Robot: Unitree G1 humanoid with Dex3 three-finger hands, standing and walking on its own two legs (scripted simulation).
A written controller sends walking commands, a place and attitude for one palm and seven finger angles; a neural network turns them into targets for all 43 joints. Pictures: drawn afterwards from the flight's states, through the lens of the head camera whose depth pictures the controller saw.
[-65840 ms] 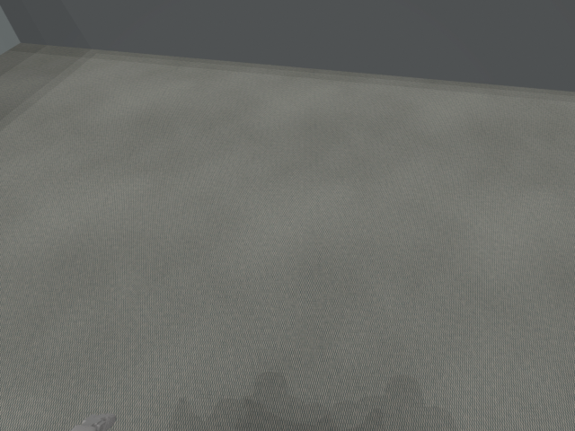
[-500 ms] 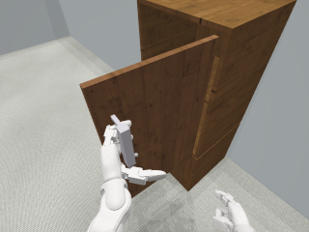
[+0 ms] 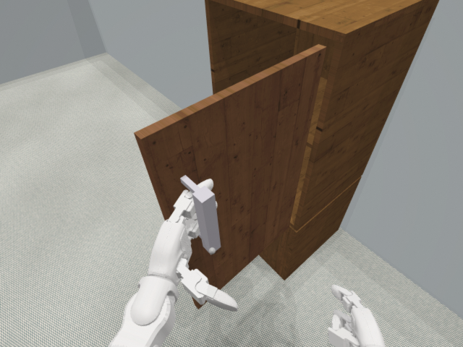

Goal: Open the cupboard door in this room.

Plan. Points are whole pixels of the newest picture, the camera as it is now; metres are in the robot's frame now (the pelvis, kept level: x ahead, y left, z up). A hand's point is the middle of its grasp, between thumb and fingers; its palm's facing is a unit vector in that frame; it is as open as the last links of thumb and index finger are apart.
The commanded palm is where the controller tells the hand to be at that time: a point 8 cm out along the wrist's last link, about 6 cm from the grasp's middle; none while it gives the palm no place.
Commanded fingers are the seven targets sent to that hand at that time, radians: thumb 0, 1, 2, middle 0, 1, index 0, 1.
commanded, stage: slide the hand sideways off the handle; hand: left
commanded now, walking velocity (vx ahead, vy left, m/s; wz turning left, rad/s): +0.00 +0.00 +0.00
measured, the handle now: (200, 215) +0.30 +0.08 +0.10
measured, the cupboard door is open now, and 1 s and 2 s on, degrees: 92 89 89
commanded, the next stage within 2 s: draw the hand back to the body in 0.94 s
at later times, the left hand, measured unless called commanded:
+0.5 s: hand (181, 267) +0.21 +0.09 +0.10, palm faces -0.03 -1.00 -0.02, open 16.1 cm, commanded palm +0.18 +0.15 +0.10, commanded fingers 0.00 -0.50 0.30 -0.15 -0.30 -0.15 -0.30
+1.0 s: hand (139, 288) +0.18 +0.15 +0.09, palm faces -0.01 -1.00 -0.04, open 16.3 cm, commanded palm +0.15 +0.20 +0.10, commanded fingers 0.00 -0.50 0.30 -0.15 -0.30 -0.15 -0.30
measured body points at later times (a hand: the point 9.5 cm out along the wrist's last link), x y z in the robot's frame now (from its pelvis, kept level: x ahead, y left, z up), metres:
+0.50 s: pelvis +0.02 -0.01 +0.00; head +0.02 -0.03 +0.45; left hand +0.21 +0.15 +0.10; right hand +0.20 -0.23 -0.07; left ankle +0.04 +0.12 -0.72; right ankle +0.01 -0.11 -0.72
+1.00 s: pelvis +0.02 -0.01 -0.01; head +0.03 -0.02 +0.44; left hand +0.18 +0.20 +0.10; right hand +0.21 -0.23 -0.08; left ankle +0.04 +0.12 -0.72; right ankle +0.01 -0.11 -0.72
